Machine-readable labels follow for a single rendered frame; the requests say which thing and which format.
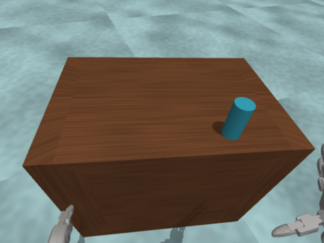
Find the right robot hand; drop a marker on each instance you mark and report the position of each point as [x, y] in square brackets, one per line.
[306, 224]

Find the left robot hand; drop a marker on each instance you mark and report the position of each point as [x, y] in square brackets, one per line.
[61, 232]

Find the can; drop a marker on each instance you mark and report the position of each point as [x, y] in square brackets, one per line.
[238, 117]

